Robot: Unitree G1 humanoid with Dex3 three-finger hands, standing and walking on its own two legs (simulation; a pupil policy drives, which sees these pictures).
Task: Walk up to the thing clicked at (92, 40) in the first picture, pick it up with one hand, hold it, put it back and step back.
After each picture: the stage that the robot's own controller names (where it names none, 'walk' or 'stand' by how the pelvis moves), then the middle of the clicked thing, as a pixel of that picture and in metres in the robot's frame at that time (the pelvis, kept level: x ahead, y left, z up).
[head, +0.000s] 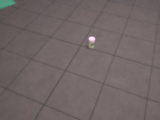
stand; (91, 42) +1.42 -0.09 -0.72
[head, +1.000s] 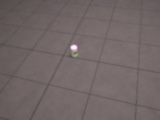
walk; (74, 51) +1.30 +0.19 -0.70
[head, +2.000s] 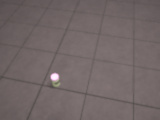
walk; (55, 80) +0.81 +0.29 -0.71
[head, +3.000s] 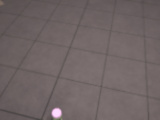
walk; (57, 115) +0.50 +0.18 -0.69
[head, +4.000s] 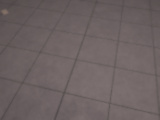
stand; out of the picture +0.37 +0.14 -0.72
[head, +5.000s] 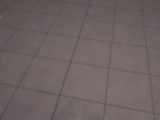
stand; out of the picture +0.37 +0.16 -0.73
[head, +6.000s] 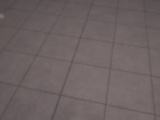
stand; out of the picture +0.37 +0.16 -0.73
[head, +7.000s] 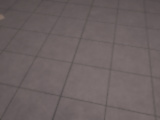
stand; out of the picture +0.36 +0.16 -0.73
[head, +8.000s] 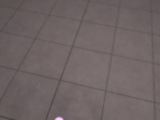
go down; out of the picture +0.38 +0.15 -0.71
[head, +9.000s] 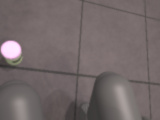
go down; (12, 53) +0.45 +0.20 -0.28
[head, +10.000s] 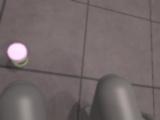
close in; (18, 55) +0.45 +0.20 -0.29
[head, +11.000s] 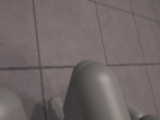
close in; out of the picture +0.44 +0.24 -0.22
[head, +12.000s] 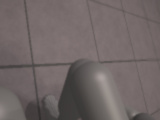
close; out of the picture +0.43 +0.25 -0.22
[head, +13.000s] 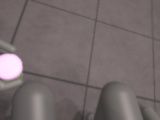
lift; (10, 71) +0.34 +0.24 -0.08
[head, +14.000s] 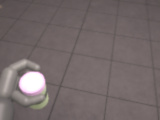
hold; (35, 91) +0.31 +0.15 +0.05
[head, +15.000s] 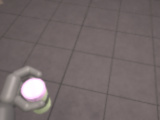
hold; (37, 96) +0.31 +0.16 +0.01
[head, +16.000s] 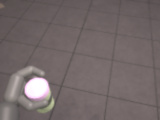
hold; (40, 96) +0.31 +0.15 +0.01
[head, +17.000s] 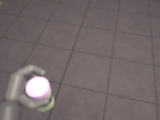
hold; (41, 95) +0.31 +0.15 +0.01
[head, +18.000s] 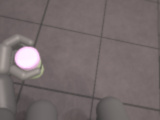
crouch; (30, 64) +0.41 +0.16 -0.07
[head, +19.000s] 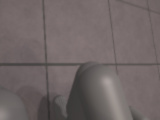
lower; out of the picture +0.42 +0.25 -0.21
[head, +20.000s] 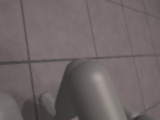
lower; out of the picture +0.43 +0.26 -0.23
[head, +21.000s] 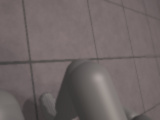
lower; out of the picture +0.43 +0.26 -0.24
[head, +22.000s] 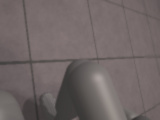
lower; out of the picture +0.44 +0.27 -0.23
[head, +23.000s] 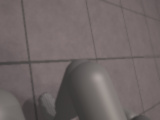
loosen; out of the picture +0.43 +0.25 -0.24
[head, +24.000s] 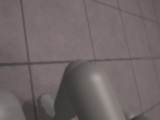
withdraw; out of the picture +0.42 +0.24 -0.24
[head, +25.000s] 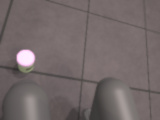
stand; (25, 61) +0.44 +0.19 -0.29
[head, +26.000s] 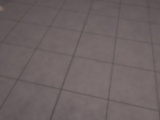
stand; out of the picture +0.37 +0.12 -0.65
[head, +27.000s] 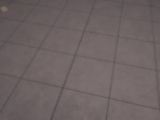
stand; out of the picture +0.38 +0.14 -0.67
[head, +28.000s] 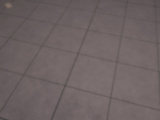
stand; out of the picture +0.39 +0.13 -0.68
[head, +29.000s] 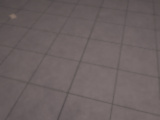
walk; out of the picture +0.39 +0.12 -0.72
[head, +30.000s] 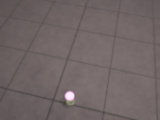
walk; (69, 98) +0.54 +0.10 -0.70
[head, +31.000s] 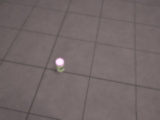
walk; (60, 65) +0.85 +0.18 -0.70
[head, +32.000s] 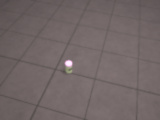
stand; (68, 67) +1.03 +0.14 -0.71
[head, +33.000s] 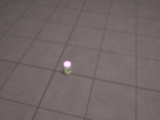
stand; (67, 67) +1.04 +0.15 -0.73
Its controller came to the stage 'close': yes
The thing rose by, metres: 0.72
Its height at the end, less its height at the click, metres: +0.00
